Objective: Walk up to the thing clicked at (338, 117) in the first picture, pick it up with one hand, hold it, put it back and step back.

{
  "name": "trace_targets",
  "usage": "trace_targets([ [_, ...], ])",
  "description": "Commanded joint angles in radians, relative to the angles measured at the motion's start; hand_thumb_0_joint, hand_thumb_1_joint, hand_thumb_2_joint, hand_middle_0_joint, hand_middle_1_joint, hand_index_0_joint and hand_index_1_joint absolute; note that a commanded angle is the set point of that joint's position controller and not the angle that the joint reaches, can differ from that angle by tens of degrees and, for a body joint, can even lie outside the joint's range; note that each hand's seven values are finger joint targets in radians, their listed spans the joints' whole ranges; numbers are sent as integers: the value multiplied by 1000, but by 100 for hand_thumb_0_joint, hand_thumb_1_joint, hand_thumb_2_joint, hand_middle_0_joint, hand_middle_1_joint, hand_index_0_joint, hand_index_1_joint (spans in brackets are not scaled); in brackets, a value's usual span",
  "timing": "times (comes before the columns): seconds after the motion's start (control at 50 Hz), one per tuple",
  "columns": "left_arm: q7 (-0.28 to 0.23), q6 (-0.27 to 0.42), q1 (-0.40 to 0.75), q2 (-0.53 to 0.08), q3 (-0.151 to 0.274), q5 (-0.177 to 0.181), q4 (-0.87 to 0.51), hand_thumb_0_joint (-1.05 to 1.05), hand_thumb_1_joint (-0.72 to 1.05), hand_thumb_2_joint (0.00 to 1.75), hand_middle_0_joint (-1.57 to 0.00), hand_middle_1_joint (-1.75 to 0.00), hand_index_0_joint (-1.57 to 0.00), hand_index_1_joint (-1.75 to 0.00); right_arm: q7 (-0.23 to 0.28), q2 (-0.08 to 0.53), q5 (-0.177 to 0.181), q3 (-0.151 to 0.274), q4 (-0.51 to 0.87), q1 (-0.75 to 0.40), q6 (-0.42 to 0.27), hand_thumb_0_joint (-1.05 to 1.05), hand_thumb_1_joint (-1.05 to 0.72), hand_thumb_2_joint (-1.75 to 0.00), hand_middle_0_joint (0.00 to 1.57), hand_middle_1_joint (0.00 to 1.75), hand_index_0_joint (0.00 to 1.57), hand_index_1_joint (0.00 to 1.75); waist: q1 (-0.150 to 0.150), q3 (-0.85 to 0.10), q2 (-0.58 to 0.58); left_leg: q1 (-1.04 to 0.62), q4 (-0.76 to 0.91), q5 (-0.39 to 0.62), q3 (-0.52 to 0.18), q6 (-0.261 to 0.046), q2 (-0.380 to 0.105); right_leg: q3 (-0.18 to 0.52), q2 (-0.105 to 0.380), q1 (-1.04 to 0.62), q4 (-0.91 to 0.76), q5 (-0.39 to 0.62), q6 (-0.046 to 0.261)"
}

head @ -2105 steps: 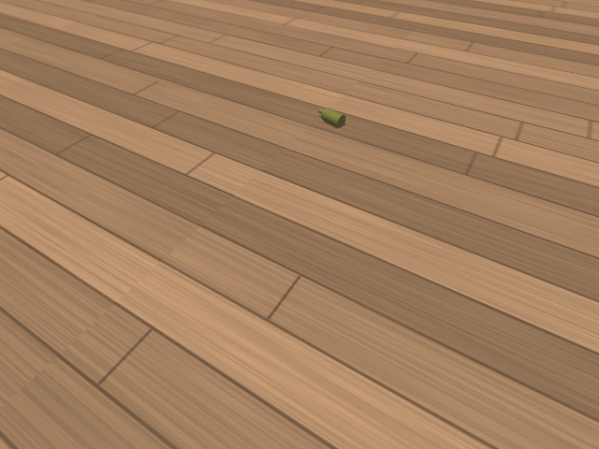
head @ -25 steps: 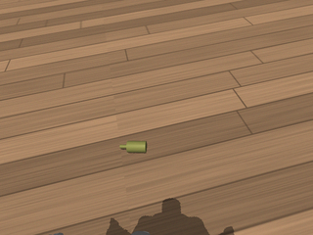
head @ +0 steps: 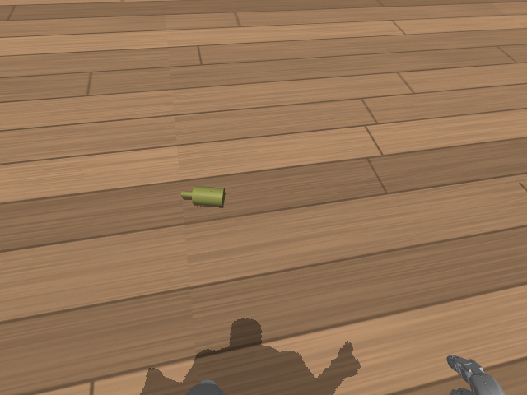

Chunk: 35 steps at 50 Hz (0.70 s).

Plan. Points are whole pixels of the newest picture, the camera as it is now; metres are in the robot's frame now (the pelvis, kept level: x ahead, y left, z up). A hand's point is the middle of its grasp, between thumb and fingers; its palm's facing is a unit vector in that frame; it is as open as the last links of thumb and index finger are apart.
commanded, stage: step back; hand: left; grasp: from above
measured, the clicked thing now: (202, 195) +0.98 +0.31 -0.71
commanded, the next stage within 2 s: stand in 1.22 s
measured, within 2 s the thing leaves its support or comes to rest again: neither
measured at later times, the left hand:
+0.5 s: hand out of the picture -0.07 +0.26 -0.13, palm faces +0.12 -0.90 -0.41, open 7.4 cm
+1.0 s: hand out of the picture +0.00 +0.22 -0.13, palm faces +0.14 -0.91 -0.39, open 7.4 cm
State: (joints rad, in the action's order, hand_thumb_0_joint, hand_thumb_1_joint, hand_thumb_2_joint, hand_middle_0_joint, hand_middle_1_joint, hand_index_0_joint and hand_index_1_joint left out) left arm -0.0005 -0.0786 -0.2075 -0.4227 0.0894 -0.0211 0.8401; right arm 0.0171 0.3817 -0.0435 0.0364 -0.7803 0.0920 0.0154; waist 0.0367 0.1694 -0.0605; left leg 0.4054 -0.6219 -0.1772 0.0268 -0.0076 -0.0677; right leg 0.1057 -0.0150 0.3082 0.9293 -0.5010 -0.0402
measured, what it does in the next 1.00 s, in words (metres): steps on the spot: right foot, then left foot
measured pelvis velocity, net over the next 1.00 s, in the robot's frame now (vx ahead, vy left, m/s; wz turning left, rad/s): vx -0.05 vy -0.05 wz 0.14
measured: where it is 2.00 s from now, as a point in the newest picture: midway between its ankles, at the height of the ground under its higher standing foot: outside the picture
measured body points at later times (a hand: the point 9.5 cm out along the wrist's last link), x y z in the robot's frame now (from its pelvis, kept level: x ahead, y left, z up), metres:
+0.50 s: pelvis -0.10 -0.03 +0.01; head -0.10 -0.03 +0.46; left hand -0.08 +0.31 -0.10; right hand -0.04 -0.33 -0.12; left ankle -0.12 +0.09 -0.72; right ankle -0.07 -0.14 -0.71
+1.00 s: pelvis -0.05 -0.05 +0.00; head -0.03 -0.06 +0.45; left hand +0.00 +0.27 -0.11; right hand +0.05 -0.35 -0.14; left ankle -0.06 +0.10 -0.70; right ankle +0.01 -0.16 -0.72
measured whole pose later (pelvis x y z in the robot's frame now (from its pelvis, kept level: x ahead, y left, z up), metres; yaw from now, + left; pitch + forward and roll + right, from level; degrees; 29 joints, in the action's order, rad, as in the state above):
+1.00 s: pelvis -0.05 -0.05 +0.00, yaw +8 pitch -2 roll +0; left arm 0.00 0.04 -0.15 -0.34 0.04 -0.03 0.98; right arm -0.01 0.40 -0.03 0.05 -0.99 0.22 0.01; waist 0.02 0.08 0.05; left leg 0.35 -0.82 -0.48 -0.05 -0.01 -0.02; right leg -0.08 0.05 0.33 0.65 -0.28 0.01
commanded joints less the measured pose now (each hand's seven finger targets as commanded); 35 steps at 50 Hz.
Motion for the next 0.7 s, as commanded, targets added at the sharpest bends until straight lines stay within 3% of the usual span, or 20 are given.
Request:
trace_targets([
  [0.0, 2, 44, -106, -143, 44, 2, -16, 0, 90, 90, -20, -30, -20, -30, 12, 315, 9, 93, 34, 40, 17, 0, -90, -90, 20, 30, 20, 30, -30, -295, 333, -201, 159, -46, -206, -191, -169, -131, -2, -86, -347, 58, 44],
  [0.04, 1, 50, -190, -165, 55, -12, 51, 0, 90, 90, -20, -30, -20, -30, 7, 260, 17, 81, 42, -10, 29, 0, -90, -90, 20, 30, 20, 30, 17, -256, 187, -18, 13, -229, -136, -112, -85, -67, 21, -179, -496, 113, 90],
  [0.06, 0, 52, -177, -247, 81, -34, 33, 0, 90, 90, -20, -30, -20, -30, 9, 184, 22, 60, 69, -18, 24, 0, -90, -90, 20, 30, 20, 30, 28, -182, -66, 210, -188, -363, -83, -45, 60, 260, 198, -154, -597, -91, 150],
  [0.08, -3, 48, -66, -367, 100, -37, -27, 0, 90, 90, -20, -30, -20, -30, 25, 182, 24, 67, 84, -64, 22, 0, -90, -90, 20, 30, 20, 30, 62, -112, -208, 182, -374, -425, -144, 12, 154, 503, 406, 137, -724, -282, 289],
  [0.1, -9, 51, 44, -381, 99, -38, -63, 0, 90, 90, -20, -30, -20, -30, 30, 241, 20, 91, 56, -41, 20, 0, -90, -90, 20, 30, 20, 30, 29, -18, -204, 111, -487, -401, -211, 21, 92, 578, 472, 313, -779, -357, 337],
  [0.12, -11, 59, 96, -330, 83, -35, -77, 0, 90, 90, -20, -30, -20, -30, 21, 263, 23, 92, 31, -13, 19, 0, -90, -90, 20, 30, 20, 30, -9, 15, -146, 63, -519, -344, -223, 15, 91, 451, 422, 357, -748, -307, 305],
  [0.16, -14, 76, 126, -205, 54, -27, -62, 0, 90, 90, -20, -30, -20, -30, 11, 205, 28, 69, -32, 70, 11, 0, -90, -90, 20, 30, 20, 30, -61, -9, -34, 106, -527, -215, -193, 11, 165, 121, 209, 163, -602, 11, 186],
  [0.18, -14, 82, 91, -191, 59, -25, -47, 0, 90, 90, -20, -30, -20, -30, 10, 175, 26, 58, -42, 99, 7, 0, -90, -90, 20, 30, 20, 30, -51, -48, -58, 104, -511, -189, -186, 10, 162, 83, 172, 104, -588, 43, 155],
  [0.26, -5, 102, -7, -224, 72, -41, -33, 0, 90, 90, -20, -30, -20, -30, -3, 202, 17, 62, -54, 95, -14, 0, -90, -90, 20, 30, 20, 30, 25, -100, -137, 168, -270, -257, -118, 43, 109, 164, 214, -136, -615, -237, 190],
  [0.3, -2, 99, -43, -236, 80, -35, -26, 0, 90, 90, -20, -30, -20, -30, -13, 204, 10, 62, -53, 69, -28, 0, -90, -90, 20, 30, 20, 30, 52, -111, -165, 133, -130, -344, -83, 45, 85, 212, 269, -183, -624, -257, 223],
  [0.34, 2, 94, -39, -242, 75, -27, -18, 0, 90, 90, -20, -30, -20, -30, -19, 197, 3, 66, -71, 75, -39, 0, -90, -90, 20, 30, 20, 30, 45, -109, -160, 33, -1, -386, -48, 26, 71, 193, 289, -131, -612, -192, 238],
  [0.38, 5, 85, -4, -241, 61, -19, -19, 0, 90, 90, -20, -30, -20, -30, -24, 186, 4, 72, -120, 168, -48, 0, -90, -90, 20, 30, 20, 30, -11, -133, -116, -185, 201, -227, 6, -7, 97, 99, 254, -28, -557, -136, 201],
  [0.4, 6, 81, -5, -191, 41, -19, -27, 0, 90, 90, -20, -30, -20, -30, -21, 185, 1, 80, -142, 210, -55, 0, -90, -90, 20, 30, 20, 30, -38, -158, -35, -300, 302, -165, -33, -22, 100, 29, 204, 18, -438, -56, 168],
  [0.42, 7, 81, -14, -132, 25, -15, -36, 0, 90, 90, -20, -30, -20, -30, -17, 222, -6, 97, -158, 265, -63, 0, -90, -90, 20, 30, 20, 30, -55, -195, 138, -452, 343, -273, -250, -56, -12, -48, 130, 181, -251, -45, 116],
  [0.44, 9, 87, 34, -89, 12, 5, -54, 0, 90, 90, -20, -30, -20, -30, -15, 328, -15, 118, -140, 260, -65, 0, -90, -90, 20, 30, 20, 30, -78, -149, 301, -451, 424, -592, -615, -167, -230, -185, -4, 407, -61, -52, 62],
  [0.46, 4, 92, 127, -201, 45, -13, -46, 0, 90, 90, -20, -30, -20, -30, -19, 378, -2, 127, -139, 258, -61, 0, -90, -90, 20, 30, 20, 30, -110, -31, 206, -230, 465, -737, -707, -262, -303, -50, 71, 373, 2, -48, 70],
  [0.48, 11, 99, 99, -216, 46, -8, -41, 0, 90, 90, -20, -30, -20, -30, -18, 347, 4, 122, -120, 183, -67, 0, -90, -90, 20, 30, 20, 30, -68, 9, 177, -181, 454, -663, -637, -275, -302, -37, 94, 316, 40, -12, 81],
  [0.54, 22, 113, 37, -167, 39, -2, 0, 0, 90, 90, -20, -30, -20, -30, -18, 232, 0, 87, -113, 177, -81, 0, -90, -90, 20, 30, 20, 30, -44, -29, 144, -284, 363, -278, -365, -180, -151, -62, 75, 302, -61, 96, 75],
  [0.62, 27, 118, 36, -137, 31, 0, 12, 0, 90, 90, -20, -30, -20, -30, -26, 248, 5, 92, -106, 166, -71, 0, -90, -90, 20, 30, 20, 30, -62, -69, 255, -206, 327, -181, -254, -173, -129, -140, 49, 132, -214, 133, 51],
  [0.68, 11, 132, -28, -128, 37, 4, 67, 0, 90, 90, -20, -30, -20, -30, -26, 227, 14, 74, -91, 92, -46, 0, -90, -90, 20, 30, 20, 30, -7, -99, 252, -12, 190, -167, -161, -132, -92, -188, 4, -161, -392, 284, 54],
])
